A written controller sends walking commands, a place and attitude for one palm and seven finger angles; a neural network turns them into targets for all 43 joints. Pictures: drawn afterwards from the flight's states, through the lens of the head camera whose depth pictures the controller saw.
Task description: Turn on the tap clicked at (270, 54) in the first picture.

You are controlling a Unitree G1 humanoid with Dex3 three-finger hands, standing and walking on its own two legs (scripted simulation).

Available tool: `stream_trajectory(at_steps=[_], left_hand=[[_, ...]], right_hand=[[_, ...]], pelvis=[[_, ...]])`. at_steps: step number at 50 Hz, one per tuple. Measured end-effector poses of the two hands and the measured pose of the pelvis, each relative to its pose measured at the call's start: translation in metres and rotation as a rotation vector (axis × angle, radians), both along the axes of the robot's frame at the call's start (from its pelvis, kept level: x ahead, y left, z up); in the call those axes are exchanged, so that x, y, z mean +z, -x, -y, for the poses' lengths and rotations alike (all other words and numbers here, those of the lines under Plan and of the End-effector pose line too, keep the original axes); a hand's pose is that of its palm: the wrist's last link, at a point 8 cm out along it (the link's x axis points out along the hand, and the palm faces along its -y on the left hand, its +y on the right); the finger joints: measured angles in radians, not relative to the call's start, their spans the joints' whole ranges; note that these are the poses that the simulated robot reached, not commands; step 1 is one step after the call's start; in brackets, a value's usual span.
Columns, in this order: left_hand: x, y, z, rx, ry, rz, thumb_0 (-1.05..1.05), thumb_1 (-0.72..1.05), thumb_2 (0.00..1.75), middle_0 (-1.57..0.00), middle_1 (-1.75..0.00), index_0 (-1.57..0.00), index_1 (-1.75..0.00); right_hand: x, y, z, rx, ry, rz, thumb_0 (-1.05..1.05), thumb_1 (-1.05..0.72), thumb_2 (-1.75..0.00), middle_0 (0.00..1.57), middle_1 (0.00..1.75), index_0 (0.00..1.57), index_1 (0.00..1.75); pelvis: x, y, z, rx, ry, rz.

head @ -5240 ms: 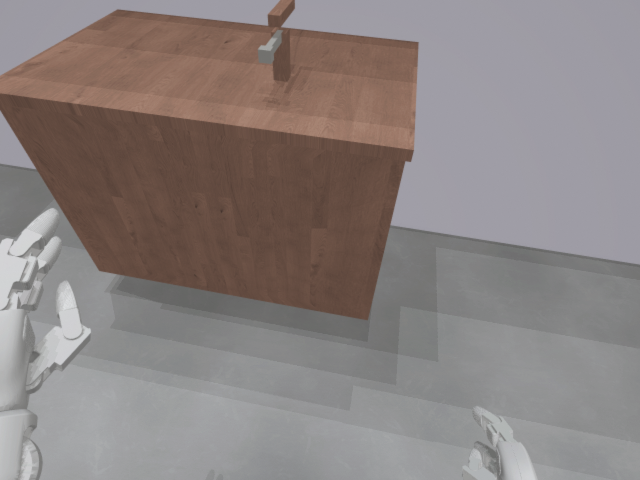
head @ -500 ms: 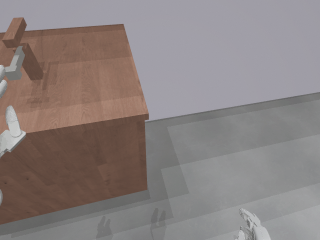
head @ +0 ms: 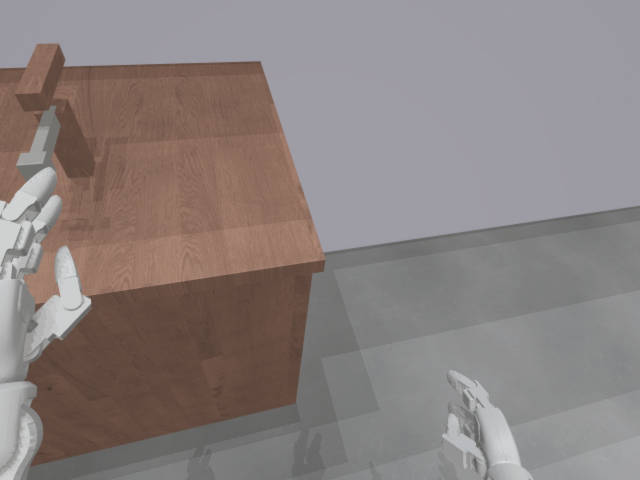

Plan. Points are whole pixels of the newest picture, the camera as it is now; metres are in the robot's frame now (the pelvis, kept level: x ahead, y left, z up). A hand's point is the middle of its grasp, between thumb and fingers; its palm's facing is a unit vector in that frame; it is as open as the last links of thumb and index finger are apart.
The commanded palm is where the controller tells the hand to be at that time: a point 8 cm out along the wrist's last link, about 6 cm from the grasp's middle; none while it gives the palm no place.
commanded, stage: shuffle to correct the standing spot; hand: left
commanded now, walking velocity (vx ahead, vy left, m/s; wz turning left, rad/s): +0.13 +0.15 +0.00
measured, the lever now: (37, 167) +0.41 +0.41 +0.14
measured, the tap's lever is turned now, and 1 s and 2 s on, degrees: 0 0 0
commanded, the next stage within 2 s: come to a stop and stand still in 0.72 s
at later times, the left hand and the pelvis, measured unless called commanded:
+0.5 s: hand (88, 281) +0.24 +0.25 +0.16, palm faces +0.36 -0.84 -0.41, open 7.5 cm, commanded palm +0.18 +0.30 +0.18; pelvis +0.02 +0.01 -0.02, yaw +1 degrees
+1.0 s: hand (55, 259) +0.25 +0.29 +0.17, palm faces +0.42 -0.80 -0.42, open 7.4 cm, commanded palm +0.20 +0.32 +0.18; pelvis +0.05 +0.04 +0.00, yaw +0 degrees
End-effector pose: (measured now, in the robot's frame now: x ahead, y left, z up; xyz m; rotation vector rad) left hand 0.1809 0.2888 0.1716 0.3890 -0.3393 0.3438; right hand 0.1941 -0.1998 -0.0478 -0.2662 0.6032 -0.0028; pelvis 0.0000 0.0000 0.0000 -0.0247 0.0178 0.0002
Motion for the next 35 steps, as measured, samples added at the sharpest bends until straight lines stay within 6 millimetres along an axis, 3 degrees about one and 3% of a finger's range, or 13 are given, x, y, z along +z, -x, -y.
stream_trajectory(at_steps=[6,17,26,31,35], left_hand=[[0.002,-0.016,-0.002,-0.026,-0.044,-0.021,0.02,0.89,0.9,-0.21,-0.31,-0.21,-0.31],[0.001,-0.022,-0.008,-0.016,-0.079,-0.014,0.02,0.88,0.9,-0.21,-0.31,-0.21,-0.31],[0.007,-0.018,-0.006,-0.023,-0.117,-0.003,0.02,0.88,0.9,-0.21,-0.31,-0.21,-0.31],[0.005,-0.009,-0.018,-0.004,-0.116,0.056,0.02,0.88,0.9,-0.21,-0.31,-0.21,-0.31],[0.001,-0.016,-0.026,0.017,-0.102,0.036,0.01,0.88,0.9,-0.21,-0.31,-0.21,-0.31]], right_hand=[[-0.006,-0.006,0.006,-0.05,0.0,-0.011,0.02,-0.9,-0.9,0.21,0.3,0.2,0.3],[-0.033,0.014,0.023,-0.13,0.014,-0.127,0.02,-0.9,-0.9,0.21,0.3,0.2,0.3],[-0.044,0.024,0.017,-0.135,-0.024,-0.151,0.02,-0.9,-0.9,0.21,0.3,0.2,0.3],[-0.048,0.023,0.014,-0.125,0.015,-0.163,0.02,-0.9,-0.9,0.21,0.3,0.2,0.3],[-0.05,0.022,0.005,-0.165,-0.017,-0.129,0.02,-0.9,-0.9,0.21,0.3,0.2,0.3]], pelvis=[[-0.005,-0.013,-0.005,-0.003,0.0,0.001],[-0.015,-0.023,-0.012,0.0,-0.003,0.006],[-0.018,-0.019,-0.014,0.017,0.005,0.012],[-0.026,-0.018,-0.024,0.004,-0.006,0.022],[-0.026,-0.018,-0.03,-0.015,-0.039,0.043]])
